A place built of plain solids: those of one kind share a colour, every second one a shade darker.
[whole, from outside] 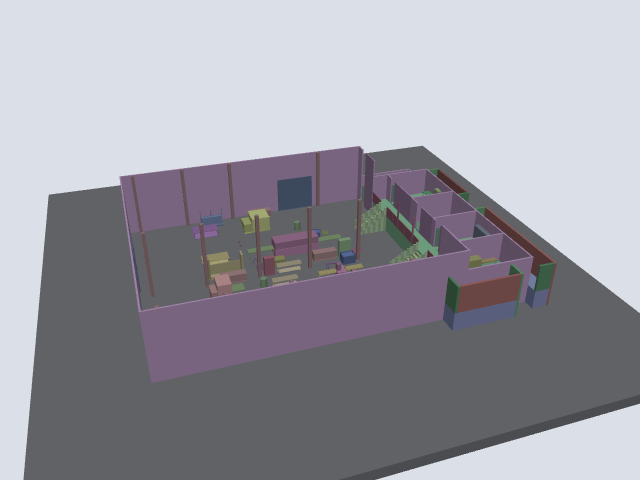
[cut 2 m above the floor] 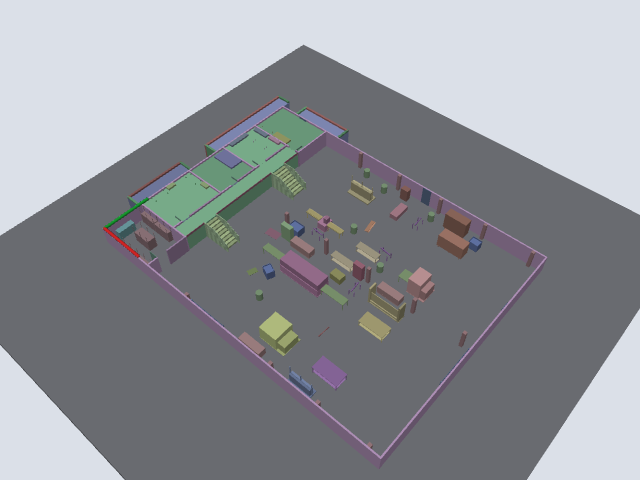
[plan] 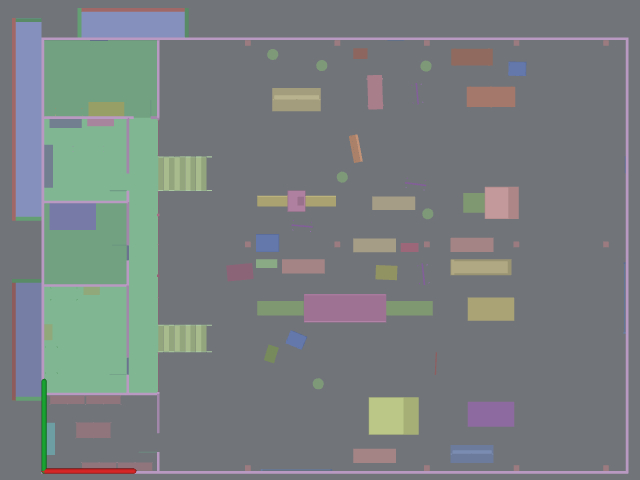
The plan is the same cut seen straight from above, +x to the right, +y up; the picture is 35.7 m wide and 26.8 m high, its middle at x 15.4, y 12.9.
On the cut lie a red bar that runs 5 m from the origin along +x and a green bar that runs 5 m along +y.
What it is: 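A small joinery factory in a shed of 32.5 x 24.1 m, halls 6.6 m to the eaves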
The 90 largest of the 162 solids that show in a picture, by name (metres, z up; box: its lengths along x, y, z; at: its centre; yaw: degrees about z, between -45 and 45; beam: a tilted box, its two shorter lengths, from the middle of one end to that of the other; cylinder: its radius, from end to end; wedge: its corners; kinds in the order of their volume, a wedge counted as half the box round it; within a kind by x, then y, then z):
{
 "level_1": {"box": [4.67, 6.06, 1.85], "at": [2.33, 7.33, 0.88]},
 "level_2": {"box": [4.67, 4.66, 1.85], "at": [2.33, 12.69, 0.88]},
 "level_3": {"box": [4.67, 4.71, 1.85], "at": [2.33, 17.38, 0.88]},
 "level_4": {"box": [6.37, 4.33, 1.85], "at": [3.19, 21.89, 0.88]},
 "level_5": {"box": [1.7, 15.43, 1.85], "at": [5.52, 12.02, 0.88]},
 "wall_1": {"box": [0.15, 4.6, 2.95], "at": [-0.07, 2.15, 1.43]},
 "wall_2": {"box": [0.15, 6.36, 4.75], "at": [-0.07, 7.33, 2.33]},
 "wall_3": {"box": [0.15, 4.96, 4.75], "at": [-0.07, 12.69, 2.33]},
 "wall_4": {"box": [0.15, 5.01, 4.75], "at": [-0.07, 17.38, 2.33]},
 "wall_5": {"box": [0.15, 4.63, 4.75], "at": [-0.07, 21.89, 2.33]},
 "wall_6": {"box": [4.67, 0.15, 4.75], "at": [2.33, 4.3, 2.33]},
 "wall_7": {"box": [4.67, 0.15, 4.75], "at": [2.33, 10.36, 2.33]},
 "wall_8": {"box": [4.67, 0.15, 4.75], "at": [2.33, 15.02, 2.33]},
 "wall_9": {"box": [4.67, 0.15, 4.75], "at": [2.33, 19.73, 2.33]},
 "wall_10": {"box": [6.67, 0.15, 2.95], "at": [3.19, -0.07, 1.43]},
 "wall_11": {"box": [6.67, 0.15, 4.75], "at": [3.19, 24.14, 2.33]},
 "wall_12": {"box": [0.15, 1.08, 4.75], "at": [4.67, 4.84, 2.33]},
 "wall_13": {"box": [0.15, 4.03, 4.75], "at": [4.67, 8.35, 2.33]},
 "wall_14": {"box": [0.15, 1.4, 4.75], "at": [4.67, 11.06, 2.33]},
 "wall_15": {"box": [0.15, 2.42, 4.75], "at": [4.67, 13.81, 2.33]},
 "wall_16": {"box": [0.15, 3.12, 4.75], "at": [4.67, 18.17, 2.33]},
 "wall_17": {"box": [1.7, 0.15, 4.75], "at": [5.52, 4.3, 2.33]},
 "wall_18": {"box": [0.15, 1.06, 6.64], "at": [6.37, 0.53, 3.27]},
 "wall_19": {"box": [0.15, 2.19, 6.64], "at": [6.37, 3.21, 3.27]},
 "wall_20": {"box": [0.15, 4.33, 6.64], "at": [6.37, 21.89, 3.27]},
 "wall_21": {"box": [26.4, 0.15, 6.64], "at": [19.42, -0.07, 3.27]},
 "wall_22": {"box": [26.4, 0.15, 6.64], "at": [19.42, 24.14, 3.27]},
 "wall_23": {"box": [0.15, 24.36, 6.64], "at": [32.55, 12.03, 3.27]},
 "street_1": {"box": [1.65, 6.8, 1.85], "at": [-0.97, 7.33, 0.88]},
 "street_2": {"box": [1.65, 11.31, 1.85], "at": [-0.97, 19.64, 0.88]},
 "street_3": {"box": [6.21, 1.65, 1.85], "at": [4.96, 25.04, 0.88]},
 "yard_wall_1": {"box": [0.22, 6.8, 4.45], "at": [-1.69, 7.33, 2.17]},
 "yard_wall_2": {"box": [0.22, 11.31, 4.45], "at": [-1.69, 19.64, 2.17]},
 "yard_wall_3": {"box": [6.21, 0.22, 4.45], "at": [4.96, 25.75, 2.17]},
 "four_sider_1": {"box": [4.54, 1.54, 0.85], "at": [16.8, 9.09, 0.47]},
 "four_sider_2": {"box": [4.54, 1.44, 0.75], "at": [16.8, 9.09, 1.26]},
 "yard_cheek_1": {"box": [1.65, 0.22, 4.45], "at": [-0.97, 4.04, 2.17]},
 "yard_cheek_2": {"box": [1.65, 0.22, 4.45], "at": [-0.97, 10.62, 2.17]},
 "yard_cheek_3": {"box": [1.65, 0.22, 4.45], "at": [-0.97, 14.09, 2.17]},
 "yard_cheek_4": {"box": [1.65, 0.22, 4.45], "at": [-0.97, 25.18, 2.17]},
 "yard_cheek_5": {"box": [0.22, 1.65, 4.45], "at": [1.97, 25.04, 2.17]},
 "yard_cheek_6": {"box": [0.22, 1.65, 4.45], "at": [7.96, 25.04, 2.17]},
 "column_1": {"box": [0.32, 0.32, 6.64], "at": [11.37, 0.16, 3.27]},
 "column_2": {"box": [0.32, 0.32, 6.64], "at": [11.37, 12.66, 3.27]},
 "column_3": {"box": [0.32, 0.32, 6.64], "at": [11.37, 23.9, 3.27]},
 "column_4": {"box": [0.32, 0.32, 6.64], "at": [16.37, 12.66, 3.27]},
 "column_5": {"box": [0.32, 0.32, 6.64], "at": [16.37, 23.9, 3.27]},
 "column_6": {"box": [0.32, 0.32, 6.64], "at": [21.37, 0.16, 3.27]},
 "column_7": {"box": [0.32, 0.32, 6.64], "at": [21.37, 12.66, 3.27]},
 "column_8": {"box": [0.32, 0.32, 6.64], "at": [21.37, 23.9, 3.27]},
 "column_9": {"box": [0.32, 0.32, 6.64], "at": [26.37, 0.16, 3.27]},
 "column_10": {"box": [0.32, 0.32, 6.64], "at": [26.37, 12.66, 3.27]},
 "column_11": {"box": [0.32, 0.32, 6.64], "at": [26.37, 23.9, 3.27]},
 "column_12": {"box": [0.32, 0.32, 6.64], "at": [31.37, 0.16, 3.27]},
 "column_13": {"box": [0.32, 0.32, 6.64], "at": [31.37, 12.66, 3.27]},
 "column_14": {"box": [0.32, 0.32, 6.64], "at": [31.37, 23.9, 3.27]},
 "finished_stack_1": {"box": [2.32, 0.93, 1.82], "at": [23.89, 23.11, 0.99]},
 "finished_stack_2": {"box": [2.72, 1.13, 1.43], "at": [24.95, 20.89, 0.79]},
 "cubicles_1": {"box": [2.6, 1.5, 2.05], "at": [1.6, 14.2, 2.77]},
 "tenoner_1": {"box": [1.92, 2.04, 1.56], "at": [19.11, 3.07, 0.82]},
 "tenoner_2": {"box": [0.82, 1.63, 0.94], "at": [20.48, 3.07, 0.51]},
 "shelving_1": {"box": [1.92, 0.46, 1.3], "at": [1.3, 3.97, 0.6]},
 "shelving_2": {"box": [1.92, 0.86, 1.3], "at": [2.75, 2.28, 0.6]},
 "shelving_3": {"box": [1.92, 0.46, 1.3], "at": [3.07, 0.25, 0.6]},
 "shelving_4": {"box": [1.92, 0.46, 1.3], "at": [3.3, 3.97, 0.6]},
 "shelving_5": {"box": [1.92, 0.46, 1.3], "at": [5.07, 0.25, 0.6]},
 "wide_belt_sander_1": {"box": [1.29, 1.74, 1.86], "at": [25.27, 14.97, 0.97]},
 "wide_belt_sander_2": {"box": [0.55, 1.39, 1.12], "at": [26.19, 14.97, 0.6]},
 "timber_trolley_1": {"box": [2.4, 0.8, 0.68], "at": [14.47, 11.43, 0.56]},
 "timber_trolley_2": {"box": [2.4, 0.8, 0.68], "at": [18.45, 0.85, 0.56]},
 "timber_trolley_3": {"box": [2.4, 0.8, 0.68], "at": [23.89, 12.63, 0.56]},
 "lockers_1": {"box": [0.5, 2.4, 1.85], "at": [0.25, 17.02, 2.67]},
 "lockers_2": {"box": [1.8, 0.5, 1.85], "at": [1.2, 19.4, 2.67]},
 "flight_1": {"box": [0.3, 1.42, 1.67], "at": [6.52, 7.4, 0.79]},
 "flight_2": {"box": [0.3, 1.82, 1.67], "at": [6.52, 16.6, 0.79]},
 "flight_3": {"box": [0.3, 1.82, 1.49], "at": [6.82, 16.6, 0.69]},
 "flight_4": {"box": [0.3, 1.82, 1.31], "at": [7.12, 16.6, 0.6]},
 "reception_desk_1": {"box": [2.0, 0.8, 1.15], "at": [3.47, 20.21, 2.33]},
 "outdoor_1": {"box": [3.8, 0.05, 3.85], "at": [14.09, 0.05, 1.88]},
 "outdoor_2": {"box": [0.05, 3.8, 3.85], "at": [32.42, 9.66, 1.88]},
 "cutter_cabinet_1": {"box": [1.2, 0.5, 1.95], "at": [12.42, 11.58, 0.93]},
 "counter_1": {"box": [0.6, 1.8, 1.05], "at": [0.3, 1.8, 0.47]},
 "tool_cabinet_1": {"box": [1.0, 0.5, 1.95], "at": [20.4, 12.48, 0.93]},
 "door_stack_1": {"box": [0.83, 1.92, 0.55], "at": [18.48, 21.15, 0.35], "yaw": 1.7},
 "crosscut_saw_1": {"box": [0.94, 1.14, 0.79], "at": [14.09, 15.07, 0.43]},
 "cabinet_1": {"box": [0.46, 0.9, 1.95], "at": [0.23, 7.75, 2.73]},
 "boot_rack_1": {"box": [1.5, 0.4, 1.25], "at": [3.15, 19.45, 2.38]},
 "pallet_stack_1": {"box": [1.2, 0.8, 0.77], "at": [19.11, 11.08, 0.34], "yaw": -2.3},
 "offcut_bin_1": {"box": [1.23, 0.93, 0.61], "at": [12.47, 12.73, 0.44]},
 "control_desk_1": {"box": [0.8, 0.6, 1.45], "at": [17.65, 23.31, 0.68]}
}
